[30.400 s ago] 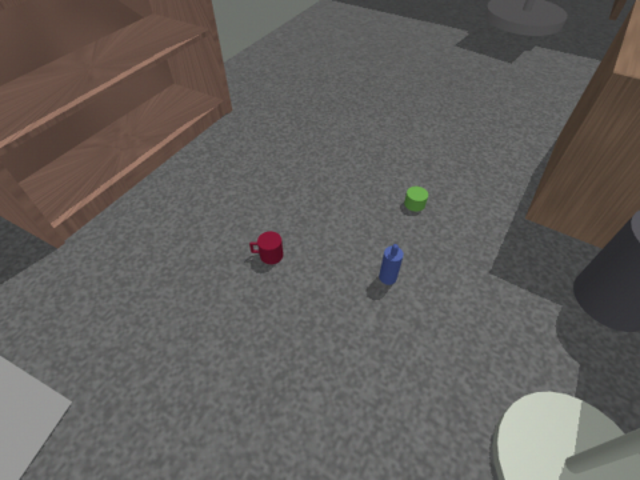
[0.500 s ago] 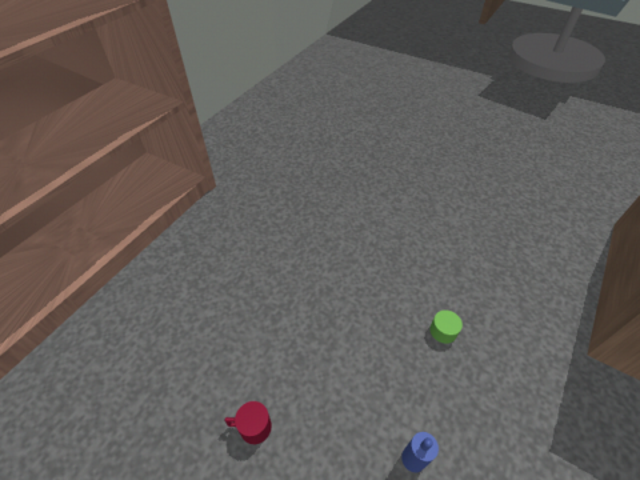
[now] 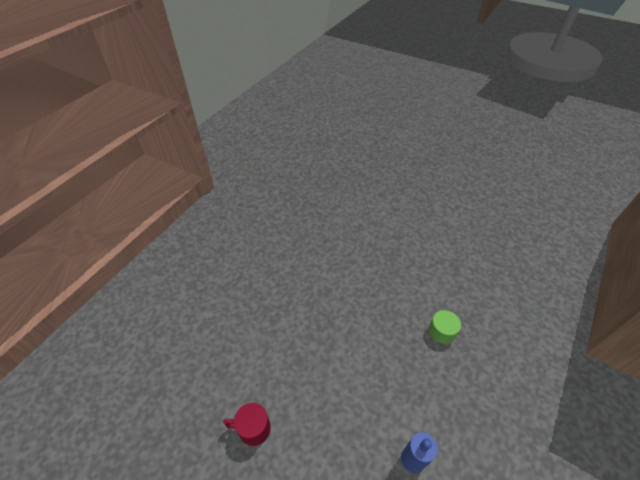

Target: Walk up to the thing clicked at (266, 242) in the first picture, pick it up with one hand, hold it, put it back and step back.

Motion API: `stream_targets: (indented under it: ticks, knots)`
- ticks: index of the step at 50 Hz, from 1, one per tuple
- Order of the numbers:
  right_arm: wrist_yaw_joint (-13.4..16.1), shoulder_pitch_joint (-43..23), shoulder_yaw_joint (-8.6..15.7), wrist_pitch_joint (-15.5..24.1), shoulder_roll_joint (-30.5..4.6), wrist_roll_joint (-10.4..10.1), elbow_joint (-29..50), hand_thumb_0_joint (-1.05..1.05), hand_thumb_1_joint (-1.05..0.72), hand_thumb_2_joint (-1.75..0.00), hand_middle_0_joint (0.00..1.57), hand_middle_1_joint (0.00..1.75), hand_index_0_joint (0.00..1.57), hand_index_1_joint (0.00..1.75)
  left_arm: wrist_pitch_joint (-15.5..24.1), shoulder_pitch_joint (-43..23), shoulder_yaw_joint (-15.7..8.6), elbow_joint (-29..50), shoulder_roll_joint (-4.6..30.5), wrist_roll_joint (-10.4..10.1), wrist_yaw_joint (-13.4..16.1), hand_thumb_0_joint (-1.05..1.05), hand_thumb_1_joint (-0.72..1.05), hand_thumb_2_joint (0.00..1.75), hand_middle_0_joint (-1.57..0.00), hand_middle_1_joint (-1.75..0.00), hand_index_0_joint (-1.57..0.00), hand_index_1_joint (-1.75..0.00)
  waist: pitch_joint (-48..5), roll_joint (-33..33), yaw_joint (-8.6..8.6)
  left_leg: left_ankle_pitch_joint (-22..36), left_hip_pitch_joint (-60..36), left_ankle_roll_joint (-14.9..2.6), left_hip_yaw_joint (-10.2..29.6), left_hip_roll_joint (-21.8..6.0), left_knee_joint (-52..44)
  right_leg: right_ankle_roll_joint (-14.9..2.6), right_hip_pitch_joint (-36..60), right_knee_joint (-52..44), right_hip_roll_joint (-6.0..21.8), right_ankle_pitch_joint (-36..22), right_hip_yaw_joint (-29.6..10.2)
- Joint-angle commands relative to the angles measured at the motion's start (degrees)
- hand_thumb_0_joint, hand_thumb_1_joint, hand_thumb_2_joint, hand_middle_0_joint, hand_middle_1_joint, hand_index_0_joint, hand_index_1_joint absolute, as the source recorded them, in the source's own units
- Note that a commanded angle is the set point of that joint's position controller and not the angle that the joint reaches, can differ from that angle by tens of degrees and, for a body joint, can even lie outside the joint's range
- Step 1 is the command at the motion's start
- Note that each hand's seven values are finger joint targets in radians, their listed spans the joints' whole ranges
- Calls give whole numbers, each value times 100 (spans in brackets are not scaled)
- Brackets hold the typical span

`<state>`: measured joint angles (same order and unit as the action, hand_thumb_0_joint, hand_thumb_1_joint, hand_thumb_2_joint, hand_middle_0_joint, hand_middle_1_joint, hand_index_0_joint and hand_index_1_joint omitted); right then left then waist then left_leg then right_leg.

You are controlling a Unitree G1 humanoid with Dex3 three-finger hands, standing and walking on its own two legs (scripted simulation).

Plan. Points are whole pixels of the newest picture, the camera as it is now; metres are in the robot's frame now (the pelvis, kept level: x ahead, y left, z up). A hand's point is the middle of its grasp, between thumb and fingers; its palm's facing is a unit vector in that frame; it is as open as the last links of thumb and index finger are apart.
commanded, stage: stand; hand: left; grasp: from above
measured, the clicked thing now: (247, 424) +0.38 +0.23 -0.74
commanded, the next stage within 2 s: step back in 0.04 s
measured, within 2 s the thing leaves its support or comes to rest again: neither
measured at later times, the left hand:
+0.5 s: hand out of the picture +0.00 +0.24 -0.16, palm faces -0.02 -0.90 -0.44, open 7.4 cm
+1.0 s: hand out of the picture -0.14 +0.27 -0.17, palm faces -0.01 -0.91 -0.41, open 7.4 cm
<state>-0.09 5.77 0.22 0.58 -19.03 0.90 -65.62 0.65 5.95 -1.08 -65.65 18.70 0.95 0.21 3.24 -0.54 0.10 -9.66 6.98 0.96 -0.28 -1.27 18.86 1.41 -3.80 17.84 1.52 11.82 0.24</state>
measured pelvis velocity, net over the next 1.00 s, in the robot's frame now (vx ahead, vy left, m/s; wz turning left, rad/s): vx -0.22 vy -0.01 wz -0.01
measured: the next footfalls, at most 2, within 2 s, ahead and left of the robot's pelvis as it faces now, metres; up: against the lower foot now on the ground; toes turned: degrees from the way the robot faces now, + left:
left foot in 0.70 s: -0.13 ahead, +0.11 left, +0.00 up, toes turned +2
right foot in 1.08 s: -0.24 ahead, -0.14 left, +0.00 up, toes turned +1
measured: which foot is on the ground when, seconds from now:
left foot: down 0.00-0.32, up 0.34-0.68, down 0.70-1.00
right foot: down 0.00-0.72, up 0.74-1.00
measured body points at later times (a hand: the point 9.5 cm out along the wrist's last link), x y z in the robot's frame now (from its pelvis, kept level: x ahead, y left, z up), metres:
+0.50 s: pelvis -0.09 -0.03 -0.02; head -0.01 -0.06 +0.42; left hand +0.00 +0.29 -0.13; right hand +0.03 -0.35 -0.16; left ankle -0.12 +0.12 -0.66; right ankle -0.04 -0.13 -0.75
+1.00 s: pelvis -0.22 -0.01 -0.02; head -0.16 +0.00 +0.42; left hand -0.14 +0.32 -0.14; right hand -0.10 -0.31 -0.13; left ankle -0.17 +0.11 -0.75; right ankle -0.26 -0.14 -0.70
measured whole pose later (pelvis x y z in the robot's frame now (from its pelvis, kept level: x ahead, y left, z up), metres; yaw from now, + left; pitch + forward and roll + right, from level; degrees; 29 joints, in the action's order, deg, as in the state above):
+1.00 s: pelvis -0.22 -0.01 -0.02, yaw +0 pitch -2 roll -1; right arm 0.0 5.3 2.4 -2.3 -21.1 1.7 -48.9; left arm -2.2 10.2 -4.4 -49.4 22.8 1.0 1.3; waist 10.8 0.3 1.0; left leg -13.5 18.9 -1.8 -1.4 -1.3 34.4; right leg 1.9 -20.4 57.5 -3.9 29.9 -5.8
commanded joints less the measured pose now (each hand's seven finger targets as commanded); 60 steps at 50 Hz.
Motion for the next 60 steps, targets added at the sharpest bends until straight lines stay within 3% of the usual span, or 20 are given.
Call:
stream_targets:
  ticks: [1,5,13,15,16,17,21,26,32,34,35,36,37,40,47,53,54,55,56,60]
  knots:
    - [97,-205,207,141,-1217,-16,345,0,-90,-90,20,30,20,30,94,-156,-234,315,1192,-30,61,0,90,90,-20,-30,-20,-30,-412,8,-15,933,-211,-180,492,-607,-217,-203,-132,-258,610,-938,-400]
    - [36,-142,421,-62,-1546,-157,725,0,-90,-90,20,30,20,30,-25,-38,-386,803,1480,-195,110,0,90,90,-20,-30,-20,-30,-608,-100,-100,2640,37,-610,568,-726,572,-353,-474,1082,334,-1871,-199]
    - [45,-673,657,-286,-1747,-49,1609,0,-90,-90,20,30,20,30,-235,819,-479,1110,1390,-70,46,0,90,90,-20,-30,-20,-30,-825,-936,214,1396,1580,-1404,1078,-1333,1001,-563,-419,2901,-148,793,-124]
    - [23,-747,600,-360,-1424,-109,1794,0,-90,-90,20,30,20,30,-165,925,-568,1222,1726,12,44,0,90,90,-20,-30,-20,-30,-532,569,365,-95,1808,-606,379,-3,2913,-1028,-873,785,994,-824,-1539]
    - [67,-651,516,-399,-1097,-115,1865,0,-90,-90,20,30,20,30,-99,498,-680,1455,2204,71,53,0,90,90,-20,-30,-20,-30,-190,1487,242,-2343,2260,-296,487,935,4123,-1504,-1216,43,1887,-1674,-2699]
    - [125,-357,556,-445,-1156,-41,1756,0,-90,-90,20,30,20,30,-67,192,-690,1676,2397,133,96,0,90,90,-20,-30,-20,-30,-212,1393,183,-2840,2124,-281,1128,874,5029,-1974,-1751,11,2324,-1832,-3178]
    - [101,490,655,-396,-1551,-202,1463,0,-90,-90,20,30,20,30,-52,-600,-613,2036,1769,158,181,0,90,90,-20,-30,-20,-30,-537,809,-199,-1706,1967,-71,1049,778,5642,-1406,-1195,621,1248,-1444,-1508]
    - [158,62,472,-346,-1440,-43,1691,0,-90,-90,20,30,20,30,-100,474,-643,1965,1653,104,275,0,90,90,-20,-30,-20,-30,-735,878,449,-2100,2486,65,840,568,3963,-1583,498,1075,1486,-2579,-1547]
    - [66,864,545,-292,-1394,37,1476,0,-90,-90,20,30,20,30,-176,96,-655,2279,1854,29,214,0,90,90,-20,-30,-20,-30,-924,1207,-23,-1451,872,-245,94,400,1806,-1177,-372,1185,1317,-2012,-1231]
    - [34,1020,634,-256,-1533,130,1444,0,-90,-90,20,30,20,30,-230,39,-573,2352,1684,-18,176,0,90,90,-20,-30,-20,-30,-782,621,-226,-428,245,-476,575,-18,591,-682,-1316,1619,952,-829,-962]
    - [14,827,748,-238,-1966,222,1570,0,-90,-90,20,30,20,30,-228,114,-503,2404,1400,-37,164,0,90,90,-20,-30,-20,-30,-718,-637,-194,91,-85,-938,2204,-1171,259,-358,-2355,2552,133,725,-497]
    - [-20,540,821,-246,-2453,143,1682,0,-90,-90,20,30,20,30,-226,-299,-569,2450,1511,-15,251,0,90,90,-20,-30,-20,-30,-447,-1410,-400,753,720,-1696,2852,-1973,-81,-200,-2433,3840,-696,2642,-402]
    - [0,358,820,-209,-2390,150,1727,0,-90,-90,20,30,20,30,-237,-383,-607,2344,1529,85,299,0,90,90,-20,-30,-20,-30,-251,-1186,-408,1071,1200,-1955,2997,-2132,-137,-198,-2257,4824,-768,2762,-1002]
    - [104,-418,582,-176,-1716,146,1920,0,-90,-90,20,30,20,30,-243,427,-640,1959,1449,-105,249,0,90,90,-20,-30,-20,-30,-66,-607,236,1500,988,-1342,1392,-1211,312,-253,-2554,5711,-860,1692,-1173]
    - [143,341,616,-171,-1623,61,1968,0,-90,-90,20,30,20,30,-150,342,-607,2161,1330,-11,158,0,90,90,-20,-30,-20,-30,-494,-753,-243,2430,-636,-1712,1357,-1444,932,88,-2515,3973,-475,1943,-669]
    - [89,-61,618,-342,-1709,-47,2138,0,-90,-90,20,30,20,30,-28,1243,-619,1737,1310,63,144,0,90,90,-20,-30,-20,-30,-895,-778,113,1153,384,-973,970,-1005,1572,-195,-510,425,-339,-11,-46]
    - [65,-29,550,-348,-1475,-90,2153,0,-90,-90,20,30,20,30,7,1181,-713,1802,1607,147,149,0,90,90,-20,-30,-20,-30,-772,-107,107,167,1418,-581,826,-648,1999,-427,-134,448,277,-130,-1163]
    - [70,-291,505,-335,-1240,-116,2302,0,-90,-90,20,30,20,30,-4,1008,-856,1939,2212,109,115,0,90,90,-20,-30,-20,-30,-442,1401,260,-1671,2248,-165,319,490,3031,-1261,-547,131,1484,-527,-2776]
    - [151,-401,590,-382,-1372,-45,2216,0,-90,-90,20,30,20,30,19,642,-897,2146,2491,180,135,0,90,90,-20,-30,-20,-30,-216,1609,383,-2676,2066,-55,831,543,4484,-2028,-1474,52,2335,-1092,-3551]
    - [175,314,557,-333,-1411,-165,1944,0,-90,-90,20,30,20,30,-2,-43,-754,2422,1772,104,194,0,90,90,-20,-30,-20,-30,-194,758,-85,-1772,1934,-24,1093,910,5426,-1274,-1374,776,1141,-2062,-1411]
